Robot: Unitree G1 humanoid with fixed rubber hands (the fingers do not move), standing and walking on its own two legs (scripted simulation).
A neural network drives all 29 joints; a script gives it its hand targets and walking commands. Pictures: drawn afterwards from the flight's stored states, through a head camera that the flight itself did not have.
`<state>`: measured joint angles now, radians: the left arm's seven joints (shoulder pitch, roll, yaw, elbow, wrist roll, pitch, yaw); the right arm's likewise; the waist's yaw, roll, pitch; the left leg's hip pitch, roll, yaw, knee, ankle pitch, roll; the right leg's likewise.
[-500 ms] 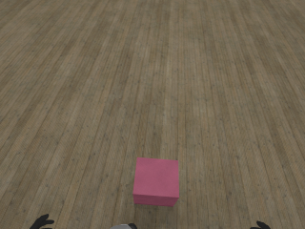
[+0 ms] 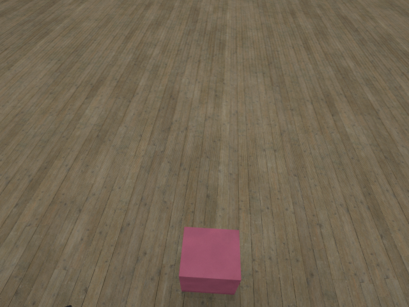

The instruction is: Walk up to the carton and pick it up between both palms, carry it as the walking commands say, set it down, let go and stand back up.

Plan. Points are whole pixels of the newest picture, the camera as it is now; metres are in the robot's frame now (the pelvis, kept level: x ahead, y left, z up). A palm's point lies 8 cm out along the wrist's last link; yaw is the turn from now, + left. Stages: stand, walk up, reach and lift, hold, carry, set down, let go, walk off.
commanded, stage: walk up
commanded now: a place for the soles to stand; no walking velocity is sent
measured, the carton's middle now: (209, 261) +0.43 -0.03 -0.66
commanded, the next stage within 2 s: reach and lift in 0.86 s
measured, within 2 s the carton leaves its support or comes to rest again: neither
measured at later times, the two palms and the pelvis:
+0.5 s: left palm out of the picture +0.12 +0.31 -0.11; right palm out of the picture +0.11 -0.30 -0.11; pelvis +0.03 +0.01 +0.00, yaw -2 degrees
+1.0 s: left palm (66, 306) +0.15 +0.29 -0.11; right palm out of the picture +0.13 -0.29 -0.11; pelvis +0.02 +0.00 -0.01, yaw -3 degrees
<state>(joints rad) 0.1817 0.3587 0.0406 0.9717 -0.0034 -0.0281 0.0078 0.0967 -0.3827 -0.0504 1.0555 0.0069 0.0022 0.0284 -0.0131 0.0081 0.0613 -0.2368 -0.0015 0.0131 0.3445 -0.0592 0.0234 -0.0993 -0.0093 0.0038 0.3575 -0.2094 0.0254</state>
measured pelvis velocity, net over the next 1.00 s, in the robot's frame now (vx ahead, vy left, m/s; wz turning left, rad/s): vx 0.02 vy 0.00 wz -0.05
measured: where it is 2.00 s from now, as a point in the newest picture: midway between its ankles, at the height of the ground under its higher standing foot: outside the picture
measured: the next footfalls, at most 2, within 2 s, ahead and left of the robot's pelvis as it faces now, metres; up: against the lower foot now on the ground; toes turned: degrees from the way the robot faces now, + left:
none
